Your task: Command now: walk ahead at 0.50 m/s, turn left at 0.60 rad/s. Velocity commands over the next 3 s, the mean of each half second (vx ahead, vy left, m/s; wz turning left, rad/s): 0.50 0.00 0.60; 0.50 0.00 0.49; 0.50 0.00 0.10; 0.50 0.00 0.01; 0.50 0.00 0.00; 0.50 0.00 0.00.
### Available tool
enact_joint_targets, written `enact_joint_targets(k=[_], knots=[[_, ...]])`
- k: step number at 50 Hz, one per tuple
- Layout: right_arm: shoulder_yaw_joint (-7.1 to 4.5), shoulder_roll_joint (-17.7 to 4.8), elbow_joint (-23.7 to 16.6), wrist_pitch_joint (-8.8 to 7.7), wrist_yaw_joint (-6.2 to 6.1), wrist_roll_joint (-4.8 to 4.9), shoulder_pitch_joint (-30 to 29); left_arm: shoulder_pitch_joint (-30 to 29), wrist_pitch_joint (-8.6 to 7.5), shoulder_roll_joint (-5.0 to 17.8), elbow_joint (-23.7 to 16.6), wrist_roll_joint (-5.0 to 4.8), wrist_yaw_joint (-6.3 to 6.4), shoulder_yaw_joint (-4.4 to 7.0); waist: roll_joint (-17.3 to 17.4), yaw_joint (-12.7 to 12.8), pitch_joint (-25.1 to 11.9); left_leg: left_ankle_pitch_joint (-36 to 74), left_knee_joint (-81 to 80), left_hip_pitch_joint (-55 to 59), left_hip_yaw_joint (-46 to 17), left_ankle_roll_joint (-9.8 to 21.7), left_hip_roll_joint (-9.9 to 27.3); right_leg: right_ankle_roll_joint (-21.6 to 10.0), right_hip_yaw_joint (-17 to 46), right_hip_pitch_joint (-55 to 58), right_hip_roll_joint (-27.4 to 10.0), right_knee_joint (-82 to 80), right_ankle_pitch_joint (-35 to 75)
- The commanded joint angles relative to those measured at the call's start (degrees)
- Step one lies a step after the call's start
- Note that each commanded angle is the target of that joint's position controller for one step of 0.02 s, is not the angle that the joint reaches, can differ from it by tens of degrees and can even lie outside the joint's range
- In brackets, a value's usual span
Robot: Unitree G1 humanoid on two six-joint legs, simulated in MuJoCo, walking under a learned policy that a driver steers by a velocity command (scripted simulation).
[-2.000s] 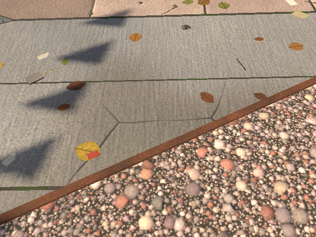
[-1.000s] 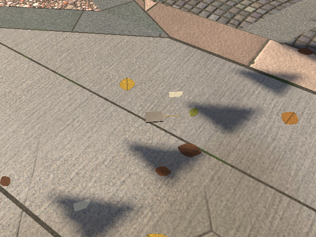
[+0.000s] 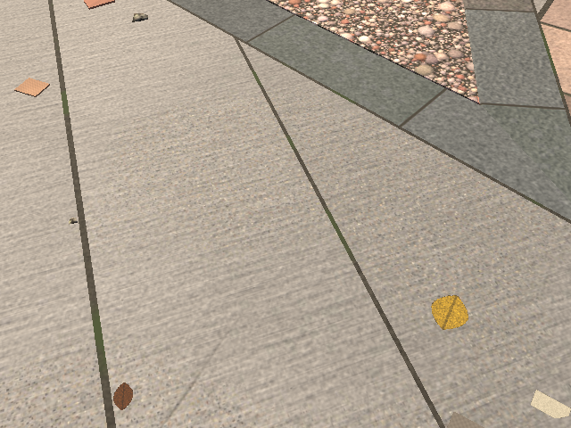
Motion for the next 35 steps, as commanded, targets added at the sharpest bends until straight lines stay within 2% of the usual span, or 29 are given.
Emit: enact_joint_targets(k=[1, 6, 8, 10, 12, 13, 14, 15, 16, 17, 18, 19, 20, 21, 24, 26, 29, 32, 35], knots=[[-0.22, -1.65, -4.86, -0.59, 0.38, -0.27, -2.26, -2.24, -0.97, 9.01, -2.75, -0.07, 0.35, 2.32, -6.73, -0.56, -0.32, 5.84, -5.40, -7.73, -2.12, -0.72, 3.14, -9.84, 11.04, 6.03, -17.05, -11.83, 11.84], [0.58, -0.32, -6.29, -1.43, 2.20, -0.13, -10.26, -0.76, 0.06, 10.86, -0.90, -0.62, 0.75, 2.67, -6.29, 2.23, 1.81, 17.14, -20.87, -3.65, 2.63, 0.27, 1.97, -7.41, 1.26, 7.85, -15.53, -12.10, 15.20], [0.63, -0.38, -7.34, -1.42, 2.88, 0.08, -12.85, 0.67, 0.60, 11.86, 0.01, -1.17, 0.73, 2.97, -6.34, 2.81, 2.89, 16.37, -24.69, -2.74, 4.09, 1.28, 1.46, -6.74, -0.53, 10.27, -16.47, -11.66, 16.32], [0.21, -1.37, -8.23, -1.32, 3.40, 0.03, -13.68, 0.95, 1.25, 13.07, 0.53, -1.86, 0.72, 3.37, -6.86, 1.97, 3.07, 12.33, -27.37, -0.82, 5.78, 3.04, 0.13, -5.81, -2.33, 13.19, -17.46, -9.05, 24.18], [-1.08, -3.77, -7.97, -0.92, 3.43, -0.43, -10.05, 0.61, 1.95, 14.99, 0.50, -2.48, 1.06, 3.97, -8.73, -1.23, -0.35, 6.32, -28.41, 6.70, 9.02, 5.55, -3.75, -4.65, -4.70, 15.19, -17.37, -0.38, 44.01], [-2.37, -5.81, -6.33, -0.71, 3.24, -0.41, -3.28, -0.08, 2.42, 15.36, 0.33, -2.76, 1.26, 4.05, -8.37, -5.43, -4.03, 6.60, -30.83, 15.68, 10.36, 7.37, -6.31, -3.65, -6.31, 13.80, -16.32, 9.12, 50.20], [-4.32, -9.12, -3.46, -0.31, 2.43, -0.17, 6.89, 0.08, 2.48, 13.87, 0.00, -2.52, 1.54, 3.42, -6.46, -10.49, -9.08, 9.76, -33.54, 31.39, 8.99, 9.68, -7.81, -1.63, -7.52, 5.91, -14.24, 22.53, 45.93], [-5.61, -14.62, -2.17, 0.13, 1.17, 0.30, 11.92, 2.50, 2.07, 7.82, -1.98, 0.23, 1.36, 1.44, 5.89, -9.42, -13.45, 8.64, -34.14, 49.78, -11.76, 15.06, 4.68, 1.34, -7.40, -14.65, -9.16, 42.61, 7.27], [-5.21, -17.11, -4.57, -1.01, 1.60, 0.25, 9.72, 3.20, 0.10, 5.13, -5.11, 0.09, 0.80, -0.18, 12.69, -5.86, -22.86, -4.76, -44.43, 59.32, -43.87, 25.22, 15.35, 2.90, 4.85, -30.47, 0.93, 57.35, -23.47], [-3.63, -11.61, -4.42, -2.00, 2.10, -0.14, 9.52, -3.78, -1.40, 10.77, -6.13, -2.08, 0.12, 1.16, 4.34, -9.41, -19.46, -6.14, -47.96, 57.25, -40.10, 21.79, 14.36, 2.05, 11.20, -36.67, -2.38, 59.16, -19.19], [-2.92, -9.65, -3.78, -2.68, 2.12, -0.39, 7.71, -6.22, -2.30, 10.76, -7.13, -2.93, -0.16, 0.99, 3.24, -8.16, -12.08, -2.46, -48.22, 49.80, -32.11, 19.75, 12.45, 0.91, 10.28, -37.69, -4.41, 55.62, -14.07], [-2.42, -8.31, -3.96, -2.95, 2.03, -0.34, 3.87, -6.02, -2.62, 9.96, -6.30, -1.70, 0.29, 0.86, -1.77, -5.24, -8.07, 3.35, -48.19, 41.31, -26.18, 17.81, 9.85, 1.00, 10.37, -34.31, -6.74, 50.59, -9.96], [-1.85, -6.67, -4.51, -3.02, 1.87, -0.62, 0.70, -5.31, -2.34, 10.52, -5.80, -0.43, 0.56, 1.28, -1.27, -3.07, -5.95, 9.43, -48.84, 35.02, -21.87, 16.92, 7.86, 1.50, 10.56, -30.45, -8.07, 46.19, -7.56], [-1.51, -6.11, -5.17, -3.01, 1.61, -1.21, -1.06, -4.32, -1.67, 10.65, -5.54, -0.13, 0.39, 1.46, 0.26, -1.50, -5.17, 12.67, -50.09, 30.77, -20.12, 16.79, 6.70, 1.99, 10.71, -27.30, -8.64, 44.67, -5.86], [-1.66, -6.76, -4.07, -3.42, 0.68, -1.04, -0.64, -4.89, -0.16, 8.58, -5.58, 0.57, 0.42, 1.05, -0.30, -0.84, -3.86, 19.95, -51.70, 24.29, -15.71, 17.46, 4.98, 4.48, 9.11, -25.11, -7.75, 38.26, -2.22], [-1.89, -7.67, -2.90, -3.30, -0.11, -0.89, 1.11, -9.34, 0.12, 7.14, -6.91, 0.65, 0.45, 0.51, -0.32, -2.16, -2.21, 20.21, -51.72, 22.56, -13.37, 16.43, 3.38, 5.71, 8.74, -25.93, -6.63, 30.63, 4.38], [-1.96, -7.98, -1.46, -2.79, -0.70, -0.48, 3.40, -15.96, -0.22, 5.48, -8.38, 0.24, -0.09, -0.25, 1.05, -4.81, -1.04, 14.72, -50.79, 20.50, -11.52, 13.68, 0.85, 5.93, 8.55, -21.91, -3.86, 17.56, 14.66], [-2.12, -8.37, 0.24, -2.47, -0.85, -0.07, 6.28, -20.10, -0.84, 6.21, -9.77, -0.62, -0.84, -0.13, 1.53, -6.41, -0.44, 10.86, -48.80, 21.53, -14.56, 12.78, 1.94, 5.28, 9.27, -18.75, -2.05, 11.36, 17.37], [-1.99, -7.60, 1.11, -1.93, -1.08, 0.10, 7.09, -19.62, -1.41, 8.09, -10.07, -0.85, -1.37, 0.72, 2.98, -5.57, -0.75, 9.91, -43.59, 26.59, -19.69, 11.83, 3.71, 3.51, 10.80, -17.19, -1.53, 7.86, 11.92]])
Next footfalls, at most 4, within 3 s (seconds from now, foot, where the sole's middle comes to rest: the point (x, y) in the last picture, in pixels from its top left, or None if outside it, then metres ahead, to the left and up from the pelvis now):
0.28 left None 0.30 0.17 -0.78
0.78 right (286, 364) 0.64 0.07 -0.78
1.26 left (147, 331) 0.71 0.43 -0.78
1.78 right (182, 216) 1.10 0.40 -0.78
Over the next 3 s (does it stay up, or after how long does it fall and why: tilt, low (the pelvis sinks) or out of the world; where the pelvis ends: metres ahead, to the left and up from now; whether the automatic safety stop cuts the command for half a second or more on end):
stays up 1.47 0.76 0.00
